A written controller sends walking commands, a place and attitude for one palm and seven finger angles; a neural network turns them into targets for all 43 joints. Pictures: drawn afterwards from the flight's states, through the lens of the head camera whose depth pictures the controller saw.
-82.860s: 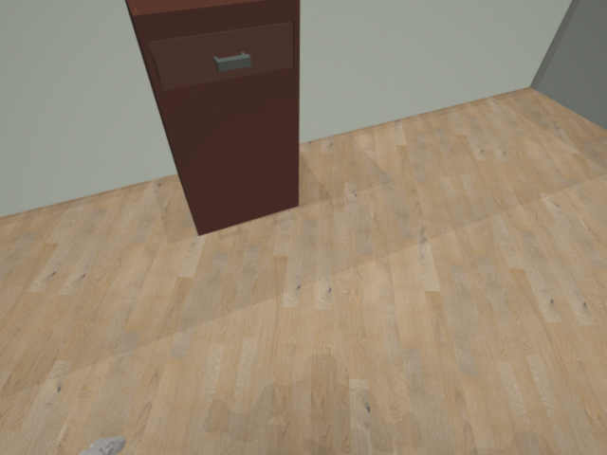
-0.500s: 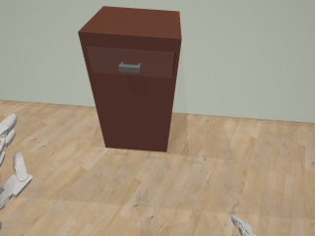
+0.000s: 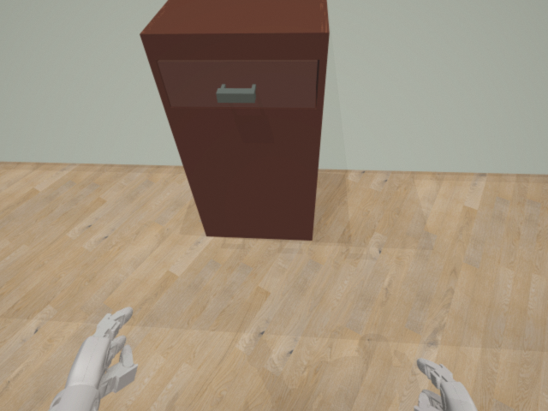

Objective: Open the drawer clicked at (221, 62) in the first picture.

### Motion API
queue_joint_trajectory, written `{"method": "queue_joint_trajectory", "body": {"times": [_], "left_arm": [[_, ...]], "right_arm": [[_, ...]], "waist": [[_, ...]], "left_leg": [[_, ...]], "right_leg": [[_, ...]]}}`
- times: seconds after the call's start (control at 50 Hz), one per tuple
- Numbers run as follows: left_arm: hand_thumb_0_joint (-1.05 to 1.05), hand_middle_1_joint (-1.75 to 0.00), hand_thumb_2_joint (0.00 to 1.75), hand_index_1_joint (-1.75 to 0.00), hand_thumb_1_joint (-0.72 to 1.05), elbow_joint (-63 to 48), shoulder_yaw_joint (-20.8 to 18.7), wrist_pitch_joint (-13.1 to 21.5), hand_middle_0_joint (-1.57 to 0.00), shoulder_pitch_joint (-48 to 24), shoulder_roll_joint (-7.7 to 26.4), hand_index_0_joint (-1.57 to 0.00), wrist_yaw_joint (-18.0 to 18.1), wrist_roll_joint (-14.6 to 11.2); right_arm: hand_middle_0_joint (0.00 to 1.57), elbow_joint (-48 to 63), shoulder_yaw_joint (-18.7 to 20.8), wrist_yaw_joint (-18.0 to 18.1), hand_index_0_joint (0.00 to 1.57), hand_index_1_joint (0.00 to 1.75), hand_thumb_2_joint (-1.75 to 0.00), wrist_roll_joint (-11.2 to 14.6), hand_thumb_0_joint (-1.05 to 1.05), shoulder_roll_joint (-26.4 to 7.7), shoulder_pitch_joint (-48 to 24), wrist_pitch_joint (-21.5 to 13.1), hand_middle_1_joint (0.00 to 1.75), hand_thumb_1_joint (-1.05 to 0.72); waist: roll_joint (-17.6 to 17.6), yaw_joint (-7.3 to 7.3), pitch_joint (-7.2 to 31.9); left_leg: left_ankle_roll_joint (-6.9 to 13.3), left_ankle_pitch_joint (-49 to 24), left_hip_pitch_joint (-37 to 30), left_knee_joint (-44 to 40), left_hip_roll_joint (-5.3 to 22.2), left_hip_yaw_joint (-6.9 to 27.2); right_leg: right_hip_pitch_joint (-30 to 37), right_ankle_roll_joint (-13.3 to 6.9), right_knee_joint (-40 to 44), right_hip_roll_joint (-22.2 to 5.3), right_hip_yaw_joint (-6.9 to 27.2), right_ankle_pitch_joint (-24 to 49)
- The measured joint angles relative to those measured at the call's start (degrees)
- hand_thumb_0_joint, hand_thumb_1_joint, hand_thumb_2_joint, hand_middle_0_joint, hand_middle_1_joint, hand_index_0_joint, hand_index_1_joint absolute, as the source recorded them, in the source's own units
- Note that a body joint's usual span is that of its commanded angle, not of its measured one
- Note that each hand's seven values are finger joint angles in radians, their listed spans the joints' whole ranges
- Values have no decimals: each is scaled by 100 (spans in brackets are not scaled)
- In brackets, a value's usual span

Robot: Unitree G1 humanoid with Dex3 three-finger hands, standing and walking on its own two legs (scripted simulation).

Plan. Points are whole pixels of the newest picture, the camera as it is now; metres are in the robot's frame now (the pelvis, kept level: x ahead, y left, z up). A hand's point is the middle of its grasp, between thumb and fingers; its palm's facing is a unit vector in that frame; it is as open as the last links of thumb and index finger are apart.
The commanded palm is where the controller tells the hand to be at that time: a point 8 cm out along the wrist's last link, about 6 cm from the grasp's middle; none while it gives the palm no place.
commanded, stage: let the arm hang, fingers relaxed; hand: left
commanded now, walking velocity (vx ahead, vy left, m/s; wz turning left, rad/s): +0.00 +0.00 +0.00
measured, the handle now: (237, 91) +0.90 +0.15 -0.01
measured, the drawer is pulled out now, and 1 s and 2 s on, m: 0.00 0.00 0.00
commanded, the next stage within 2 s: look to check the result in 0.94 s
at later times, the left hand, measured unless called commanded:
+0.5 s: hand out of the picture +0.00 +0.23 -0.14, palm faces +0.00 -0.94 -0.33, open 7.4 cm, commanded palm none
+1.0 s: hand out of the picture +0.09 +0.21 -0.14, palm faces -0.02 -0.95 -0.30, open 7.4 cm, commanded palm none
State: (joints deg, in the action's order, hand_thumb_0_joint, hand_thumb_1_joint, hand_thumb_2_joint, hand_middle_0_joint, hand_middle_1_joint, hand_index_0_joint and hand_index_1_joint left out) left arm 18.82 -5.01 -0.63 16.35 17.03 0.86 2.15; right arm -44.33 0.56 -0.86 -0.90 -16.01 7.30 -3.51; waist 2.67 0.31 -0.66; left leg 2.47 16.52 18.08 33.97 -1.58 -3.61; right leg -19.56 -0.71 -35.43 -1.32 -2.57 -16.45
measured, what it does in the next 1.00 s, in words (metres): stands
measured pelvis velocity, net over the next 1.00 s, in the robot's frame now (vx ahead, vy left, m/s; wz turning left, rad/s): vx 0.01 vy -0.02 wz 0.00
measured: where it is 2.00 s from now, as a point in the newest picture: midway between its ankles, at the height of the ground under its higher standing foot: outside the picture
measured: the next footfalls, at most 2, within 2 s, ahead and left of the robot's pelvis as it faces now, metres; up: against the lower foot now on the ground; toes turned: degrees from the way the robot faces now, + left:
none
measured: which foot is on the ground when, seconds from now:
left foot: down 0.00-1.00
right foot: down 0.00-1.00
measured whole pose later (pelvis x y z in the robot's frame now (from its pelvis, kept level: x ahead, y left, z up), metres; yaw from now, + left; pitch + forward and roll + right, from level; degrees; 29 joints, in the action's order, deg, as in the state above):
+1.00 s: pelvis +0.01 -0.02 +0.02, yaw +0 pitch -2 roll +0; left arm 63.5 -0.6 0.9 6.2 16.1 0.3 0.6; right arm -63.1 0.6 0.1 -1.0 -17.8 9.9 -0.4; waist 0.6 1.0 -3.4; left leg 0.9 9.5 7.8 18.8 -0.5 -2.7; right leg -9.1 -2.0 -20.1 0.5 -3.3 -9.5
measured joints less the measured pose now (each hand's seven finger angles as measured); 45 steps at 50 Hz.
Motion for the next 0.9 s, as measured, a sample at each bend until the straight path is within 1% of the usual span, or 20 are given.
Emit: {"method": "queue_joint_trajectory", "body": {"times": [0.04, 0.08, 0.12, 0.16, 0.24, 0.34, 0.46, 0.58, 0.7, 0.9], "left_arm": [[1, -30, 90, -30, 90, 969, 280, -139, -20, -124, -162, -20, -91, -1], [1, -30, 90, -30, 90, 1704, 490, -200, -20, -169, -315, -20, -139, -24], [2, -30, 90, -30, 90, 2277, 625, -225, -20, -176, -460, -20, -158, -58], [2, -30, 90, -30, 91, 2717, 661, -211, -20, -165, -565, -20, -141, -96], [1, -30, 90, -30, 94, 3332, 551, -110, -21, -178, -426, -21, -96, -125], [1, -30, 90, -30, 93, 3953, 472, -51, -21, -134, -210, -21, -80, -144], [1, -30, 90, -30, 91, 4376, 397, -29, -20, -209, -24, -20, -45, -151], [1, -30, 90, -30, 91, 4475, 363, 12, -20, -408, 31, -20, -29, -145], [1, -30, 90, -30, 91, 4461, 375, 67, -20, -637, -13, -20, -32, -146], [1, -30, 90, -30, 90, 4441, 432, 138, -20, -947, -109, -20, -50, -153]], "right_arm": [[21, -88, -16, -6, 21, 30, -90, -9, 1, 14, 10, 115, 30, -90], [21, -213, -38, -9, 21, 30, -90, -21, 0, 31, 114, 202, 30, -90], [21, -402, -59, -2, 21, 30, -90, -40, 0, 30, 250, 282, 30, -91], [21, -624, -73, 9, 21, 30, -90, -44, 0, 20, 390, 363, 30, -91], [21, -1055, -65, 42, 20, 30, -90, -43, 0, 32, 626, 483, 30, -91], [20, -1412, -22, 78, 20, 30, -90, -31, 1, 27, 769, 506, 30, -91], [20, -1639, -2, 87, 20, 30, -90, -25, 0, 48, 775, 474, 30, -91], [21, -1759, -1, 70, 20, 30, -90, -32, 0, 76, 690, 430, 30, -91], [21, -1837, 0, 62, 21, 30, -90, -27, 0, 46, 596, 378, 30, -91], [21, -1883, 5, 83, 20, 30, -90, -15, 0, -111, 367, 320, 30, -91]], "waist": [[-91, 104, -130], [-247, 165, -253], [-378, 161, -353], [-458, 119, -427], [-504, 8, -495], [-358, -23, -454], [-147, -22, -355], [-32, -14, -276], [-47, 11, -233], [-174, 62, -259]], "left_leg": [[-14, -25, -56, -28, 0, -15], [-35, -84, -150, -116, -2, 2], [-53, -164, -250, -243, 18, 32], [-72, -257, -325, -383, 55, 76], [-115, -444, -403, -639, 111, 175], [-128, -565, -502, -838, 147, 195], [-113, -634, -630, -996, 137, 148], [-95, -673, -692, -1108, 109, 99], [-95, -690, -782, -1228, 87, 73], [-129, -706, -956, -1437, 93, 77]], "right_leg": [[33, -26, -10, 1, 15, 15], [119, -49, 47, 2, -1, 48], [236, -56, 195, 27, -31, 128], [356, -68, 411, 70, -76, 251], [535, -119, 830, 141, -177, 492], [689, -136, 1151, 190, -195, 677], [787, -125, 1276, 187, -146, 743], [787, -110, 1285, 163, -94, 742], [824, -100, 1308, 146, -64, 719], [967, -113, 1452, 163, -60, 700]]}}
